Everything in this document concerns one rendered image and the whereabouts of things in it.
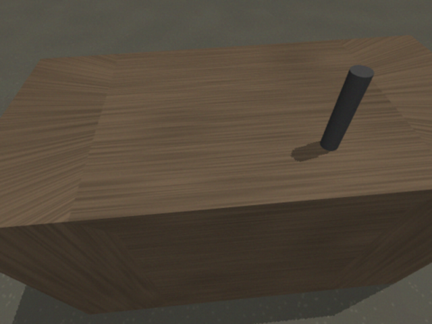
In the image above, can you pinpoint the can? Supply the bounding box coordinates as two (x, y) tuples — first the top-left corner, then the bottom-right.
(320, 65), (374, 151)

